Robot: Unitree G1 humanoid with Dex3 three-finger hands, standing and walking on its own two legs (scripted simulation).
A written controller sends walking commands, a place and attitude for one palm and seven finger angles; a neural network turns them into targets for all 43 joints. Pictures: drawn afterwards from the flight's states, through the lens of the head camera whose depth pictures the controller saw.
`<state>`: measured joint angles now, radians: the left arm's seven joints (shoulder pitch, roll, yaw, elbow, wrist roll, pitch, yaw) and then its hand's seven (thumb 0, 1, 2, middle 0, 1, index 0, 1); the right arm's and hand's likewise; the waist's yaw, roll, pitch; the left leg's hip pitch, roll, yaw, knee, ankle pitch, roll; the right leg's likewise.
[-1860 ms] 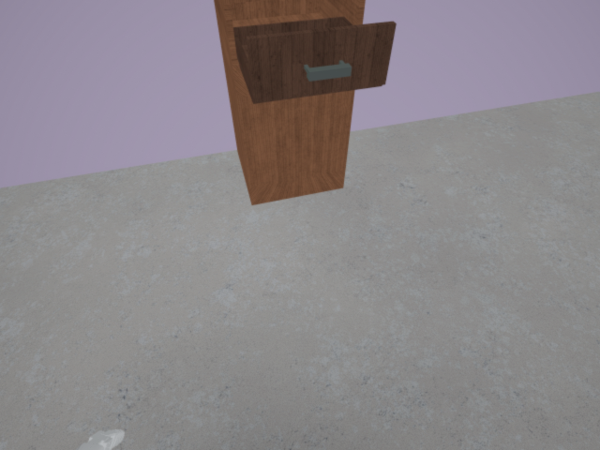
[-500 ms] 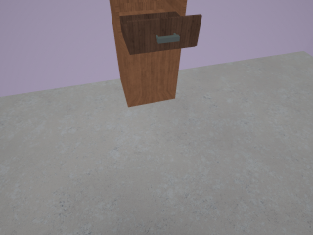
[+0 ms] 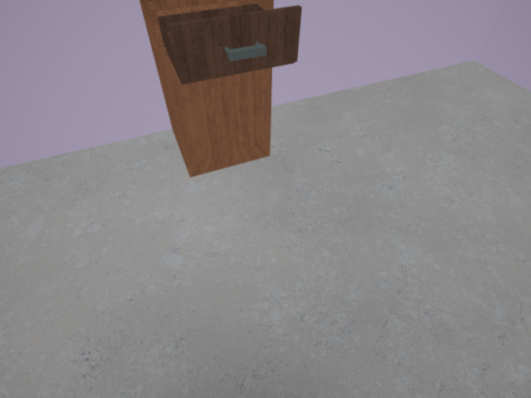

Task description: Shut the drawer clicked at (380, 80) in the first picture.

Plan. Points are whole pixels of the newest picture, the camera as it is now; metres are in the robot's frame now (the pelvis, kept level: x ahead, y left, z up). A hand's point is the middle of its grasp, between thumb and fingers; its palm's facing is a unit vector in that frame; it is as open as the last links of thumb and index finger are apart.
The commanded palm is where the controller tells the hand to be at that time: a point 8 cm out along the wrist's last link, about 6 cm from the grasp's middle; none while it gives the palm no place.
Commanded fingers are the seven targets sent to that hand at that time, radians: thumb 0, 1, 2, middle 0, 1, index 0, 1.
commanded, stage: walk to a spot facing it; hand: left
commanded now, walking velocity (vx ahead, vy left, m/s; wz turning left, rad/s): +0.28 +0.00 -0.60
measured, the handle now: (244, 49) +1.09 +0.16 +0.02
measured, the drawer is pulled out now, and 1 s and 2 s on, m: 0.28 0.28 0.28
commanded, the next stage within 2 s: none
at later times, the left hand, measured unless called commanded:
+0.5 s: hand out of the picture +0.08 +0.18 -0.15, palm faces -0.10 -0.98 -0.20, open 7.4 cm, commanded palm none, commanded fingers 0.00 0.90 0.90 -0.20 -0.30 -0.20 -0.30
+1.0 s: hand (217, 225) +0.51 +0.16 -0.16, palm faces -0.49 -0.86 -0.17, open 7.4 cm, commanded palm none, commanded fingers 0.00 0.90 0.90 -0.20 -0.30 -0.20 -0.30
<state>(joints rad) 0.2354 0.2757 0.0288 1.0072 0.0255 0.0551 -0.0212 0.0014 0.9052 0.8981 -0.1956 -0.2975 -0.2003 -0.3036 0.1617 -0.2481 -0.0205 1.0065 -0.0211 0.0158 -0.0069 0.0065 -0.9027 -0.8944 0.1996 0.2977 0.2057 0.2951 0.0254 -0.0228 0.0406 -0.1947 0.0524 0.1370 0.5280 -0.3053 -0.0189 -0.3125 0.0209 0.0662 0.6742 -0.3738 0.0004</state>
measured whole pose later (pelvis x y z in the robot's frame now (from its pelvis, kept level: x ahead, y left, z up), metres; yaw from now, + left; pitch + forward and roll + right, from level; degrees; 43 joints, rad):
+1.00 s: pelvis +0.33 +0.04 +0.01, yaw -32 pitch +0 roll -1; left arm 0.18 0.23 0.11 0.94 0.04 0.04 -0.04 0.00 0.91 0.90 -0.19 -0.30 -0.19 -0.30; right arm 0.46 -0.17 -0.04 1.05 -0.02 -0.08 -0.04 0.00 -0.92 -0.89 0.20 0.30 0.20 0.29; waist -0.02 -0.05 0.02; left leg -0.03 0.02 0.32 0.35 -0.33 0.06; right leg -0.71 -0.07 -0.02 1.18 -0.08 0.02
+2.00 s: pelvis +0.66 -0.18 +0.01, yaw -62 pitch -1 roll -1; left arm 0.22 0.21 0.11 0.95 0.03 0.05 -0.03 0.00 0.91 0.90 -0.19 -0.30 -0.20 -0.30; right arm 0.25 -0.18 -0.06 0.97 -0.02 -0.05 -0.03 -0.02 -0.95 -0.89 0.20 0.30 0.21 0.30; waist 0.02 -0.03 0.06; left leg -0.17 0.14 0.31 0.46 -0.26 0.00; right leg -0.59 -0.10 -0.08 1.07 -0.25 0.05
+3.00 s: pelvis +0.66 -0.23 +0.01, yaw -51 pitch +2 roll -2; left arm 0.16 0.24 0.10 0.95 0.01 0.06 0.02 0.00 0.91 0.90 -0.19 -0.30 -0.20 -0.30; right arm 0.26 -0.19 -0.07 0.96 -0.03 0.03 0.00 0.01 -0.90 -0.89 0.20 0.30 0.21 0.30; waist -0.04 0.02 0.05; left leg -0.33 -0.03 -0.06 0.44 -0.14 0.03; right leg -0.40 -0.05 0.01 0.90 -0.42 0.10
